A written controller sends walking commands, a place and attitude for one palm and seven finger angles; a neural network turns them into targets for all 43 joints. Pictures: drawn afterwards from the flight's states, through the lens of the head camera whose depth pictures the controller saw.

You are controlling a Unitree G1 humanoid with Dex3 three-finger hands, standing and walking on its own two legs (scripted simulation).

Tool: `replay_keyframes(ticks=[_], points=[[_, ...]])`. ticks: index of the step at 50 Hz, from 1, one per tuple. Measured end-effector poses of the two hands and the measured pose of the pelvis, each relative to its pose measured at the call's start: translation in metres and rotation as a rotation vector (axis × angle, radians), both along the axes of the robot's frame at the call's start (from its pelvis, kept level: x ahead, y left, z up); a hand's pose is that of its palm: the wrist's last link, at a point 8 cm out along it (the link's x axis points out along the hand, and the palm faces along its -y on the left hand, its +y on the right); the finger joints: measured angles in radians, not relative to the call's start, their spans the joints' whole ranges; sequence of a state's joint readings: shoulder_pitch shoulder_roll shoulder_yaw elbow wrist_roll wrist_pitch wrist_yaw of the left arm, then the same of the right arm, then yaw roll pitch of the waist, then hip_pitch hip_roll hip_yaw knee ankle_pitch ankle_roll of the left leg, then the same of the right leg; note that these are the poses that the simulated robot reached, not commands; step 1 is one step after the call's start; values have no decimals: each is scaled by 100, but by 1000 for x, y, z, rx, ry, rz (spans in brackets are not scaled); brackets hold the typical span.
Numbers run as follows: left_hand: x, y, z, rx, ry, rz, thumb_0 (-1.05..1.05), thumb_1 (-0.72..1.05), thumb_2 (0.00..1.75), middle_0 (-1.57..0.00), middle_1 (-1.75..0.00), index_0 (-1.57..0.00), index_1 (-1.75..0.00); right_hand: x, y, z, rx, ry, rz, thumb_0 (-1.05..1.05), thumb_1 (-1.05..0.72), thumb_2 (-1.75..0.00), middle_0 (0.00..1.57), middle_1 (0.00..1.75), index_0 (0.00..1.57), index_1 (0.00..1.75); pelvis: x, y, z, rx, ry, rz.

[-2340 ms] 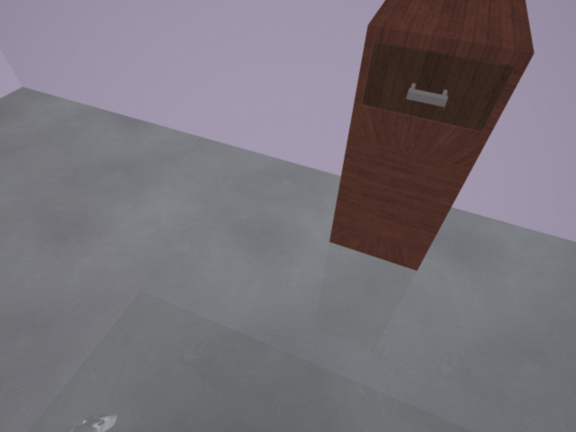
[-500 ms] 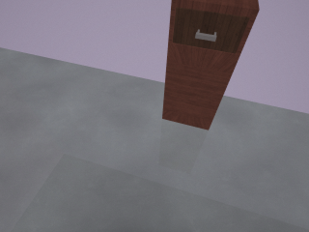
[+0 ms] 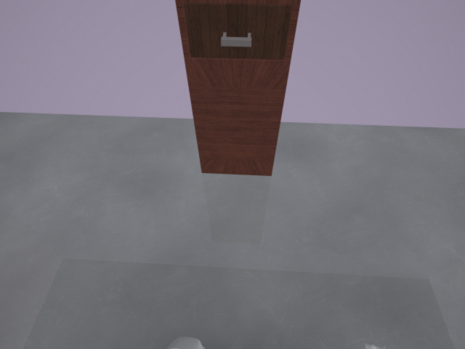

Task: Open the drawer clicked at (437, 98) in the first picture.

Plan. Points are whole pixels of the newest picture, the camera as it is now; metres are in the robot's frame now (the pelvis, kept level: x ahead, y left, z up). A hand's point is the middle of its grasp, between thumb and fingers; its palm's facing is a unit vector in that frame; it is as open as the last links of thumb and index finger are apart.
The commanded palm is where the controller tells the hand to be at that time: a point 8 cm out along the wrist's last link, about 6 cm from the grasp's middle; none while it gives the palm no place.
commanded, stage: walk to a spot facing it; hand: left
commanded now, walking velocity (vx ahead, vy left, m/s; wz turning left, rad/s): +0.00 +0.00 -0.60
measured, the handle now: (236, 38) +1.01 +0.09 +0.01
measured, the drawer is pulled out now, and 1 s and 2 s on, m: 0.00 0.00 0.00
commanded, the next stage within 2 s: turn to face it in 1.64 s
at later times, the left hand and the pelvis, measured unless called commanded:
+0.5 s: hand out of the picture +0.11 +0.23 -0.17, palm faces -0.31 -0.93 -0.20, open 7.4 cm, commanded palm none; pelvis -0.04 +0.06 +0.00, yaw -20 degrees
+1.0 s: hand out of the picture +0.14 +0.16 -0.19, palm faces -0.49 -0.86 -0.16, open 7.4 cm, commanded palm none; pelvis +0.07 -0.01 -0.01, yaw -34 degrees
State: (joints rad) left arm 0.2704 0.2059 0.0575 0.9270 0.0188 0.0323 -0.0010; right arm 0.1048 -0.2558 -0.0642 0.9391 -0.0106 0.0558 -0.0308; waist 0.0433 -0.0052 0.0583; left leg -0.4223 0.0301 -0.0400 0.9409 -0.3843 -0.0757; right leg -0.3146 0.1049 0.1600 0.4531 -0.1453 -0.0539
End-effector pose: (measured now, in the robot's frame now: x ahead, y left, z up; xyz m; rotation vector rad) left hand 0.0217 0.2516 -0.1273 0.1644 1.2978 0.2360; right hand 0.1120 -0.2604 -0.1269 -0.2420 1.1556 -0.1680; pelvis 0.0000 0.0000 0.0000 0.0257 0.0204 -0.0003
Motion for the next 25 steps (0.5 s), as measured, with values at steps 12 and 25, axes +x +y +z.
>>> replay_keyframes(ticks=[12, 25], points=[[48, 61, -16, -26, -69, -168, 1, 91, 90, -20, -30, -20, -30, -73, 49, 21, -45, -56, -141, 0, -91, -90, 20, 30, 21, 30, -24, 50, -3, -38, -19, -152], [94, 27, -10, -54, -37, -415, 1, 91, 90, -19, -30, -19, -30, -196, 70, 6, 13, 69, -408, 0, -90, -90, 20, 30, 21, 30, -39, 55, 0, -54, -17, -353]])
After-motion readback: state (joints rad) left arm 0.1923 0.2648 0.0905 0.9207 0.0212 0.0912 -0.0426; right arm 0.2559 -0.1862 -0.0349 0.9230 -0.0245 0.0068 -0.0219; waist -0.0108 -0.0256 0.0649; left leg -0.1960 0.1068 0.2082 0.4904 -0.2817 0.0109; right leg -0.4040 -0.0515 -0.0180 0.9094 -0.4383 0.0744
